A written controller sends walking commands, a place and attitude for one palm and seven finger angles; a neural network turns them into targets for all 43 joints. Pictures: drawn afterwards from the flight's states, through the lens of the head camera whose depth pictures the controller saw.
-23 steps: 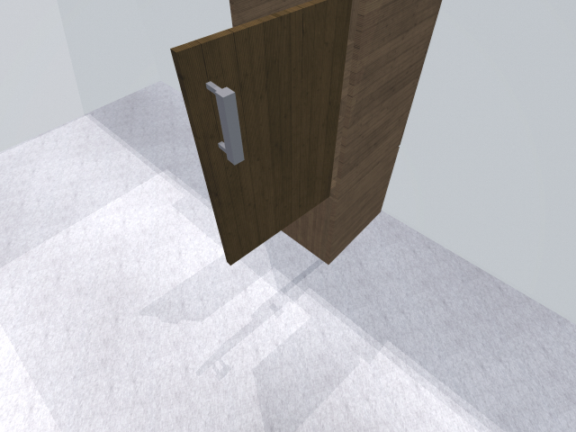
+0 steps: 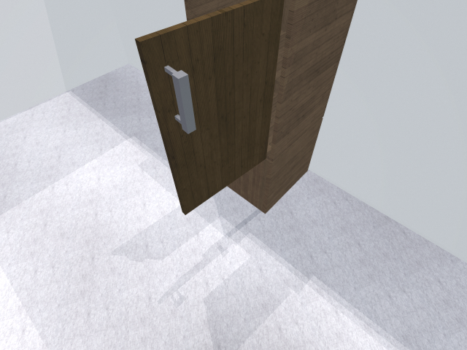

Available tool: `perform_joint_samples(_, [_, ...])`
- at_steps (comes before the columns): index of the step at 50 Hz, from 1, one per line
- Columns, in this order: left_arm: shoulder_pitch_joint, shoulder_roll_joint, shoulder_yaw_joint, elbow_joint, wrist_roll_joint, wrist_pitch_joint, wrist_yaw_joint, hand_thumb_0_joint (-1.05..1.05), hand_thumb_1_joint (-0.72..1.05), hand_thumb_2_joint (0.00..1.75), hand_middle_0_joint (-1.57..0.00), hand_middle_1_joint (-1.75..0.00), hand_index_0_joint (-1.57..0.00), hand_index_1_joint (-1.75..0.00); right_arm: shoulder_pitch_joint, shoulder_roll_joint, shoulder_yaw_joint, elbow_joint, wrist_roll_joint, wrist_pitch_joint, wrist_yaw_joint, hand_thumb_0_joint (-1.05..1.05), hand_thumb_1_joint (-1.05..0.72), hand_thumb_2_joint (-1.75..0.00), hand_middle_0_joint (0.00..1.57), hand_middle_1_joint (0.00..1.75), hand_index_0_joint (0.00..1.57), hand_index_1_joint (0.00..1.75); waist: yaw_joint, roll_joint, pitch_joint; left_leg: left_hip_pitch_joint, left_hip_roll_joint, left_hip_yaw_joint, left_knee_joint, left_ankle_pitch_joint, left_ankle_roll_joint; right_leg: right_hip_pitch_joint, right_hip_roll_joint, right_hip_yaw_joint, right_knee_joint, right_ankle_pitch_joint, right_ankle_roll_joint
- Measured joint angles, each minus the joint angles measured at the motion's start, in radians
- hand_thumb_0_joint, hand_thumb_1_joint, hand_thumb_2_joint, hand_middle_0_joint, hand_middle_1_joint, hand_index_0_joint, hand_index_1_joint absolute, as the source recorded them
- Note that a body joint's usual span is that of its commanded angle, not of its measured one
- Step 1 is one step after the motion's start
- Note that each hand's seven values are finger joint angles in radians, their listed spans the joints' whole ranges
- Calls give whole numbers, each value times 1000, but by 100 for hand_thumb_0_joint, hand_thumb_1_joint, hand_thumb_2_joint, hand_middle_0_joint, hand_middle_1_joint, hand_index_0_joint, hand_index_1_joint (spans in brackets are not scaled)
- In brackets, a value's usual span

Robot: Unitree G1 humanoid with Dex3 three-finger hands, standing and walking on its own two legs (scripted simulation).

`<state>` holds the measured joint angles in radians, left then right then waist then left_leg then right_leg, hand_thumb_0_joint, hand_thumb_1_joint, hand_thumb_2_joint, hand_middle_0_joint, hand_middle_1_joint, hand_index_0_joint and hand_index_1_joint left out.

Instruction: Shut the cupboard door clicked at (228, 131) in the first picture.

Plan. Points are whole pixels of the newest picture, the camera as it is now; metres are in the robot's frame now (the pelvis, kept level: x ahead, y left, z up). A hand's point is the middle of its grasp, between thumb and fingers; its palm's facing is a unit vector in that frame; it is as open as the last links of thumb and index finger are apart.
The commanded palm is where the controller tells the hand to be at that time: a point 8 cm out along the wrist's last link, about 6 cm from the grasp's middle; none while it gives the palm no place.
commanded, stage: look at it before walking up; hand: left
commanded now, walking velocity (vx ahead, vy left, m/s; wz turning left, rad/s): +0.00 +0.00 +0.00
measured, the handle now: (179, 100) +0.59 +0.15 +0.11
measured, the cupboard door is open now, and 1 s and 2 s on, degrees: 84 84 84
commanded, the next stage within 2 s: walk to a spot facing it in 0.38 s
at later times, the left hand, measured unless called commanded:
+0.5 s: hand out of the picture +0.05 +0.21 -0.17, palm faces +0.00 -0.96 -0.29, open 7.4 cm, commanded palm none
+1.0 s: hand out of the picture +0.08 +0.20 -0.18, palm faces -0.16 -0.96 -0.23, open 7.4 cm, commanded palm none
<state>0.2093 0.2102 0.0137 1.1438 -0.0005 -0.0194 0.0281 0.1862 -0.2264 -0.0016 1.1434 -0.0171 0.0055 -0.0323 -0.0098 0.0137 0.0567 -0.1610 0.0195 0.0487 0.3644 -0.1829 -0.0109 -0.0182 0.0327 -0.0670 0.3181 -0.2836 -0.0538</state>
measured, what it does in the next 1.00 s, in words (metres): lifts its right foot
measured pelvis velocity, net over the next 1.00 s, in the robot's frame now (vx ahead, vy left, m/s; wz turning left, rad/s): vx -0.02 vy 0.02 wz -0.23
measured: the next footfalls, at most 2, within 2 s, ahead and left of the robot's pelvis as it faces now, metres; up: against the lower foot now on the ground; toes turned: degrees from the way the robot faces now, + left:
right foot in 1.16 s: -0.02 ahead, -0.14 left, +0.00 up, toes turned -23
left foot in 1.54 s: +0.06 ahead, +0.09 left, +0.00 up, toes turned -30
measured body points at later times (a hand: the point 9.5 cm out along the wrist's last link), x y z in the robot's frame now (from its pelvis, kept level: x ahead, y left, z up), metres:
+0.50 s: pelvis +0.01 +0.00 +0.00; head +0.03 -0.01 +0.45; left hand +0.05 +0.26 -0.14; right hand +0.05 -0.26 -0.16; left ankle +0.01 +0.13 -0.74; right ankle -0.07 -0.08 -0.74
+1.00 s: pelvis -0.02 +0.02 -0.01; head +0.04 +0.00 +0.44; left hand +0.09 +0.25 -0.16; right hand -0.03 -0.23 -0.16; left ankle +0.01 +0.13 -0.75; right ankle -0.08 -0.09 -0.68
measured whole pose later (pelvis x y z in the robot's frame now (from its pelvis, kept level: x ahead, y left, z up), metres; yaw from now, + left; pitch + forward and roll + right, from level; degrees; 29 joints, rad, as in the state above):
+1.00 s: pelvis -0.02 +0.02 -0.01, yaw -13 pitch +1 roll +0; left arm 0.17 0.20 0.09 0.98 0.02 0.07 -0.01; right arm 0.20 -0.18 -0.04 0.99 -0.03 0.01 -0.05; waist 0.01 0.00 0.13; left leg -0.24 0.11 0.25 0.52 -0.28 0.00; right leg -0.43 0.00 -0.01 1.04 -0.49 0.01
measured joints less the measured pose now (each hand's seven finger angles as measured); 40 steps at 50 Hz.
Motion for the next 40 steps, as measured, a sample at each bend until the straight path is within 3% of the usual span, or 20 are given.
perform_joint_samples(27, [-32, 28, 3, -10, 0, -1, -2, 0, 91, 90, -20, -29, -20, -30, -30, -29, -2, -9, 1, -2, 0, 1, -90, -90, 20, 30, 20, 29, 2, 0, -1, 11, 2, 11, -12, -5, -2, 8, 1, 12, -15, 1, 0])
perform_joint_samples(40, [15, -11, 41, -91, 13, 57, -6, 0, 91, 90, -20, -29, -20, -30, -12, 23, -39, -104, 1, 41, -14, 0, -90, -90, 20, 30, 20, 29, 7, -3, 27, -92, 64, 81, 207, -126, 1, -114, 41, 87, 176, -71, -3])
